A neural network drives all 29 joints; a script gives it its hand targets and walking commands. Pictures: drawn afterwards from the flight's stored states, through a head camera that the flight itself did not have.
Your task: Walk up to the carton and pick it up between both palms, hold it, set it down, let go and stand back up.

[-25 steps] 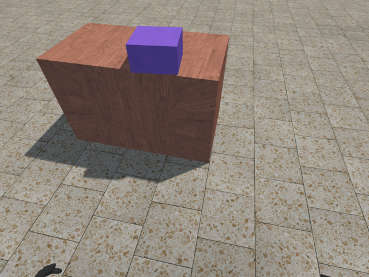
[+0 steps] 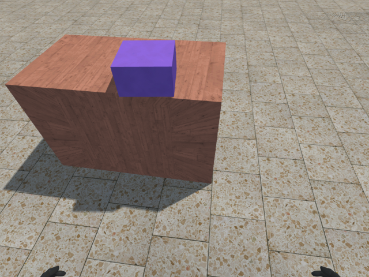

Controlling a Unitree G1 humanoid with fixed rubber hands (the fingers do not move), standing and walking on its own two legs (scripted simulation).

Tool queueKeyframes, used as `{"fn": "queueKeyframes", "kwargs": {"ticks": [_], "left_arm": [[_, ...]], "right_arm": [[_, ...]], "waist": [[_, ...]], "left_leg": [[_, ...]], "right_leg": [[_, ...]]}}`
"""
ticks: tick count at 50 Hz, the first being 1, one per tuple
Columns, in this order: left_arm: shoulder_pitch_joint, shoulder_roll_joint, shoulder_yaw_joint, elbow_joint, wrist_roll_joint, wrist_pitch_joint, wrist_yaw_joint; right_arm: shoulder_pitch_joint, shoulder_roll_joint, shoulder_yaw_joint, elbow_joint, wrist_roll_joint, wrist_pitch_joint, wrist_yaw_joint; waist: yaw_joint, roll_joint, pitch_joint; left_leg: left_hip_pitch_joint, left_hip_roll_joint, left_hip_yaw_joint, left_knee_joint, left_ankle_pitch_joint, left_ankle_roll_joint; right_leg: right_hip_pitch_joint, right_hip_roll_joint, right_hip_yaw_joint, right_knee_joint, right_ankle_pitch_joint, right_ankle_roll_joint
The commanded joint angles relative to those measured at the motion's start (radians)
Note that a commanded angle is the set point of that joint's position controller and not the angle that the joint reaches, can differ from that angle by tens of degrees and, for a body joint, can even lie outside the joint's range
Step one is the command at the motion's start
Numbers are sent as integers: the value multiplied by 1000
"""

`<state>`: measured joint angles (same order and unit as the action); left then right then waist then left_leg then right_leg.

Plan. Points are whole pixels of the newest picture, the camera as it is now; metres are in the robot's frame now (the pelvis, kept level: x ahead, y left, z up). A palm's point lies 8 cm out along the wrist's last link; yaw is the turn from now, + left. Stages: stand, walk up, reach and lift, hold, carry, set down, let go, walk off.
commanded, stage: walk up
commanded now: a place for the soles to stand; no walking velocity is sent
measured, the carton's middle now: (147, 67) +0.94 +0.19 -0.04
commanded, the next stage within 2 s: none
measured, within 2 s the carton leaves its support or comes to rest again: neither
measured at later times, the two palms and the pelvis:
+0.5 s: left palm (44, 215) +0.28 +0.37 -0.06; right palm (299, 238) +0.24 -0.25 -0.08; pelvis +0.17 +0.06 -0.01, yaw -3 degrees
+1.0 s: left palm (42, 162) +0.45 +0.45 -0.06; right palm (261, 196) +0.34 -0.18 -0.07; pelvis +0.31 +0.14 +0.00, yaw -6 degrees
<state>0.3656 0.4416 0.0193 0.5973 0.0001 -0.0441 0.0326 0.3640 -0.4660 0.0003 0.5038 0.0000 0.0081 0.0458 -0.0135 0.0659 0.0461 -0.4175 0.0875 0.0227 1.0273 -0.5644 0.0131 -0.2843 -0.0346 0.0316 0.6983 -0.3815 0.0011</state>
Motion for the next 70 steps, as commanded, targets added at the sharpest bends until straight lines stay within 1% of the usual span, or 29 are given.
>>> {"fn": "queueKeyframes", "kwargs": {"ticks": [1, 2, 4, 5, 6, 10, 16, 18, 20, 21, 25, 28, 31, 33, 34, 35, 39, 43, 47, 49, 51, 52, 58, 60, 63, 65, 66, 69, 70], "left_arm": [[-88, 303, 127, -137, 26, -5, 17], [-153, 274, 110, -143, 12, -4, 11], [-74, 80, 49, -175, -6, -7, 10], [-103, 181, 83, -190, -10, -4, 17], [-125, 210, 71, -179, 0, 5, 18], [-60, 180, 52, -119, 4, -22, 2], [-23, 125, 46, -52, 6, -18, -1], [144, 198, 83, -11, 22, -11, 22], [245, 333, 125, -24, 19, 8, 36], [199, 352, 131, -52, 28, 12, 47], [44, 350, 139, -85, 41, -2, 54], [-51, 334, 139, -142, 46, -4, 43], [-160, 268, 117, -136, 36, 13, 32], [-89, 103, 44, -158, -14, 10, 33], [-90, 182, 71, -180, -19, 15, 38], [-125, 254, 76, -138, -7, 18, 35], [-28, 246, 69, -66, 1, -2, 9], [-64, 167, 53, -92, -1, 1, 10], [69, 171, 59, -27, 10, -15, 26], [167, 254, 105, 0, 17, 1, 57], [228, 359, 143, -37, 31, 27, 78], [135, 361, 144, -66, 22, 33, 84], [85, 300, 118, -82, 42, 0, 81], [8, 321, 106, -105, 27, 7, 64], [-104, 235, 76, -114, -9, 37, 41], [-24, 153, 41, -117, -35, 43, 44], [-87, 223, 67, -130, -42, 51, 54], [-45, 211, 44, -59, -27, 31, 37], [-48, 195, 49, -64, -24, 28, 29]], "right_arm": [[56, -142, -129, -82, -28, -34, 15], [163, -139, -143, -38, -32, -35, 7], [272, -341, -192, -22, -62, -50, -14], [199, -330, -180, -52, -62, -44, -20], [181, -306, -168, -42, -46, -44, -29], [154, -238, -136, -44, -56, -37, -42], [79, -175, -112, -82, -37, -2, -23], [47, -118, -80, -96, -35, -6, -13], [39, -148, -93, -151, -41, 3, -15], [-54, -176, -104, -176, -38, 27, -18], [-36, -239, -142, -157, -48, 17, 1], [4, -196, -135, -140, -34, 7, 26], [283, -188, -163, -17, -33, 3, 21], [257, -351, -181, -36, -46, -18, -9], [173, -340, -173, -59, -55, -22, -20], [139, -290, -167, -66, -41, -21, -20], [139, -250, -141, -52, -38, -16, -38], [128, -201, -115, -86, -54, -1, -27], [69, -176, -109, -87, -33, 20, -13], [36, -113, -74, -116, -38, 21, -12], [23, -153, -98, -153, -44, 40, -8], [-40, -240, -122, -176, -52, 68, -16], [-59, -203, -138, -131, -61, 46, 3], [-10, -174, -124, -88, -31, 42, -2], [112, -190, -129, 7, -16, 19, -16], [38, -332, -151, -40, -19, 1, -27], [1, -272, -125, -40, -15, -7, -29], [-34, -252, -112, -29, -5, -16, -45], [-54, -242, -107, -34, -8, -8, -44]], "waist": [[-32, -214, 19], [-126, -149, 51], [-160, 314, -76], [-139, 183, -60], [-123, 69, 27], [-94, 80, -41], [-56, 88, -106], [68, -62, -185], [114, -180, -157], [113, -160, -13], [46, -112, 121], [10, -255, 74], [-161, -155, 42], [-158, 284, 2], [-119, 178, 24], [-112, -40, 98], [-70, -13, 4], [-90, 106, 15], [-26, 55, -118], [47, 18, -156], [108, -161, -107], [96, -155, 71], [53, -143, 52], [33, -311, 62], [-61, -157, 52], [-47, 167, -57], [-62, 79, -2], [-7, 9, 20], [4, 131, -13]], "left_leg": [[121, 6, -4, -332, 225, -3], [321, -30, 27, -431, 367, -12], [467, 256, -494, -740, -68, 89], [404, 345, -637, -773, -120, 244], [404, 361, -669, -778, -62, 239], [549, 231, -231, -520, 786, 231], [417, 67, 40, -373, 739, 125], [112, 49, 75, -125, 533, 68], [-256, -96, -42, 126, -123, 7], [-303, -54, -105, 206, -197, 16], [-251, 48, -172, 90, -27, -6], [-66, 23, -70, -115, 60, 10], [429, -60, 6, -416, 228, -13], [385, 263, -621, -834, -282, 40], [315, 347, -716, -858, -249, 164], [304, 297, -629, -820, -210, 120], [405, 176, -298, -639, 390, 117], [480, 204, -217, -604, 468, 199], [342, 88, 35, -371, 555, 112], [34, 51, 70, -155, 519, 47], [-254, -71, -32, 129, -163, 8], [-322, -4, -159, 214, -167, -5], [-234, 31, -125, 32, 3, -12], [-61, 2, -17, -54, 80, -12], [324, -8, -41, -541, 368, -11], [227, 322, -503, -685, 242, 101], [150, 325, -475, -664, 257, 205], [223, 226, -279, -513, 804, 141], [279, 183, -204, -492, 861, 120]], "right_leg": [[-137, -180, 190, -147, 40, -180], [-283, -128, 119, -19, -15, -128], [-515, 130, 17, 493, -291, -42], [-532, 87, 81, 568, -272, -33], [-559, 38, 118, 603, -203, -42], [-466, -11, 17, 324, -207, -20], [-101, 93, -211, -169, 252, -13], [295, 29, -42, -176, 233, -70], [395, -310, 709, -281, 35, -248], [253, -362, 777, -365, -268, -327], [35, -281, 568, -344, -271, -272], [-123, -213, 355, -310, -306, -233], [-435, -93, 130, 43, -382, -118], [-590, 129, 80, 533, -281, -34], [-554, 69, 113, 604, -228, -33], [-549, 29, 129, 602, -136, -41], [-409, 27, 69, 407, -97, -20], [-405, 25, -11, 161, -60, 12], [-20, 87, -162, -148, 239, -1], [293, 19, 6, -81, 244, -76], [286, -348, 758, -296, -107, -278], [104, -434, 875, -394, -363, -377], [82, -226, 433, -168, 267, -243], [-65, -185, 269, -169, 404, -213], [-285, -75, 92, 117, 132, -56], [-303, 64, 48, 369, -278, 11], [-264, 31, 101, 442, -277, 12], [-235, 20, 128, 398, -218, -21], [-219, 16, 107, 293, -241, -5]]}}
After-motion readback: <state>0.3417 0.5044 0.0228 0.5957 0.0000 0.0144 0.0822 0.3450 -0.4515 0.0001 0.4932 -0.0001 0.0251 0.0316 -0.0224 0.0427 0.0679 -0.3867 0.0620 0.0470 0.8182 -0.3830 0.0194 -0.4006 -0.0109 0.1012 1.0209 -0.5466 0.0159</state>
